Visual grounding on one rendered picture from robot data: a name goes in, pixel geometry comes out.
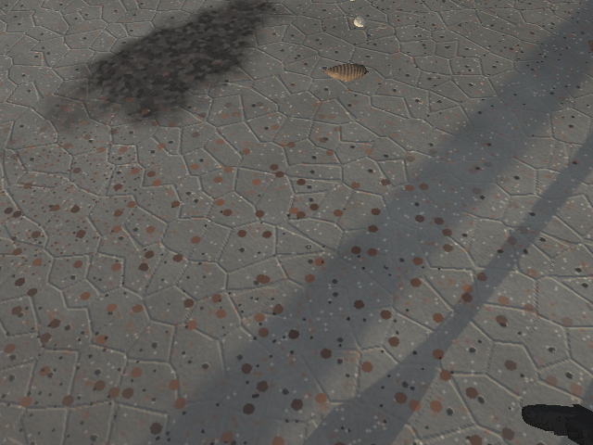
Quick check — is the robot right hand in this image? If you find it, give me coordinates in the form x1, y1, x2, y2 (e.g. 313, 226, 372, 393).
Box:
522, 404, 593, 445

